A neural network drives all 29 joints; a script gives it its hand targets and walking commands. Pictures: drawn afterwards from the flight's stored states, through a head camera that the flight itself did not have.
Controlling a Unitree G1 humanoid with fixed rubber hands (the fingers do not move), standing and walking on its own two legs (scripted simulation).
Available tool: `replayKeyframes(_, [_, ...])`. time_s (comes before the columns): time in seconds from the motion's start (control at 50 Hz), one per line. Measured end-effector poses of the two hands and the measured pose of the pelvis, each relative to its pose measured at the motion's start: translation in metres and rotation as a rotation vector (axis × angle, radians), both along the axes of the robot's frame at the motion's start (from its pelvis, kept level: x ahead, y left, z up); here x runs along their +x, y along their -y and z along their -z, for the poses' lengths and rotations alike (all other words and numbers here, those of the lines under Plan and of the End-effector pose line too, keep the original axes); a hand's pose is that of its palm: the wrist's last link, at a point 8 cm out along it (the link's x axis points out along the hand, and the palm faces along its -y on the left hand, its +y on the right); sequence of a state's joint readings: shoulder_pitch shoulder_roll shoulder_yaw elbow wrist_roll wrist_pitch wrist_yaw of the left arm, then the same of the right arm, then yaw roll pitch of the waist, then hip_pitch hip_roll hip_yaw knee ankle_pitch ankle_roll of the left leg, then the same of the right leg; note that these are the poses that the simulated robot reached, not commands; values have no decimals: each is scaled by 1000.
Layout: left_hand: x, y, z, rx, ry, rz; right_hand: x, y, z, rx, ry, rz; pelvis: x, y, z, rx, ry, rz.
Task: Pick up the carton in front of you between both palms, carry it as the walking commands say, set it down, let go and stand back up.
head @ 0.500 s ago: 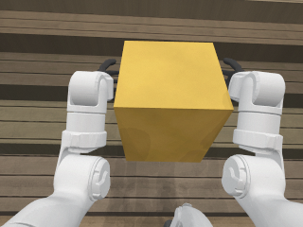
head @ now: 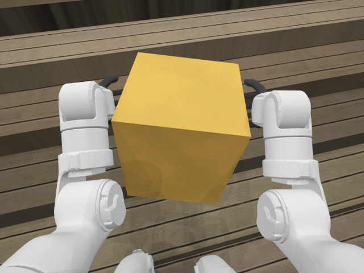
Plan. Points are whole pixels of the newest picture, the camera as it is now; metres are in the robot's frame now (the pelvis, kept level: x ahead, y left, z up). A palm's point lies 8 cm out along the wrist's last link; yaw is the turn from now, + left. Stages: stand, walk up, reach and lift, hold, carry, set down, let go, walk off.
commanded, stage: carry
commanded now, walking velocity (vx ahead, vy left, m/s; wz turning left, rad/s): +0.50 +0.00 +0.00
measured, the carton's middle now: (179, 133) +0.38 -0.04 +0.08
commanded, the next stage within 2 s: none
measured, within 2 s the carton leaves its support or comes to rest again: neither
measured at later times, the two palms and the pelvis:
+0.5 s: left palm out of the picture +0.68 +0.14 +0.30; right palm out of the picture +0.73 -0.16 +0.31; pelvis +0.31 -0.06 +0.15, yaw -1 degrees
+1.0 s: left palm out of the picture +1.02 +0.11 +0.44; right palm out of the picture +0.97 -0.18 +0.44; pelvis +0.62 +0.02 +0.30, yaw +0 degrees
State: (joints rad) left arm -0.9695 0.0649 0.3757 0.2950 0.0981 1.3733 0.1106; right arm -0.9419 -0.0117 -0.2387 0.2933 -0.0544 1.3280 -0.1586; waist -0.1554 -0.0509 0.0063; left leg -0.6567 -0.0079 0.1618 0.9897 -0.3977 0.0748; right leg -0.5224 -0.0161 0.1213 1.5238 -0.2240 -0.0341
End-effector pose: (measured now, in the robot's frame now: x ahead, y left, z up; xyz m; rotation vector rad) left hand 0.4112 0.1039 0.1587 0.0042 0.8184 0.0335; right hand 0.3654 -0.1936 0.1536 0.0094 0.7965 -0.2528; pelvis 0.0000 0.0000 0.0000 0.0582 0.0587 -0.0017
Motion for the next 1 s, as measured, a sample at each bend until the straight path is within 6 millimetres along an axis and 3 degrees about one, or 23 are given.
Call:
replayKeyframes(0.1, [50, 4, -31, -7, 19, 9, 43, 3, -33, 11, 21, 39, 48, -7, -44, -29, 7, 21])
replayKeyframes(0.18, [100, 0, -73, -32, 123, -8, 100, -1, -79, 2, 127, 33, 96, -2, -61, -44, -5, 22])
replayKeyframes(0.28, [167, -3, -111, -35, 180, -30, 180, -3, -124, -26, 179, -8, 173, 16, -75, -79, -9, 11])
replayKeyframes(0.36, [219, -10, -123, 8, 135, -70, 256, -7, -140, -11, 132, -71, 240, 38, -91, -112, -30, 16])
replayKeyframes(0.42, [244, -20, -128, 60, 81, -133, 313, -19, -145, 28, 79, -147, 277, 52, -111, -123, -15, 18])
replayKeyframes(0.5, [267, -32, -142, 89, 22, -179, 360, -33, -158, 75, 23, -183, 315, 56, -149, -123, 1, 6])
replayKeyframes(0.58, [308, -37, -180, 71, 61, -208, 404, -38, -197, 74, 63, -199, 356, 58, -180, -96, 9, -16])
replayKeyframes(0.68, [376, -39, -237, 86, 148, -206, 466, -40, -246, 96, 149, -191, 418, 44, -200, -70, -1, -12])
replayKeyframes(0.76, [436, -42, -265, 102, 139, -175, 516, -40, -266, 91, 141, -171, 478, 25, -215, -30, -5, -8])
replayKeyframes(0.84, [509, -36, -272, 56, 76, -96, 561, -36, -270, 79, 79, -121, 539, 0, -233, 5, -39, -6])
replayKeyframes(0.9, [561, -25, -271, 22, 31, -19, 579, -25, -268, 30, 32, -50, 570, -14, -253, 3, -20, 1])
replayKeyframes(1.0, [610, -10, -284, -13, -11, 17, 604, -14, -283, 8, -11, 14, 616, -18, -300, -7, 5, 7])
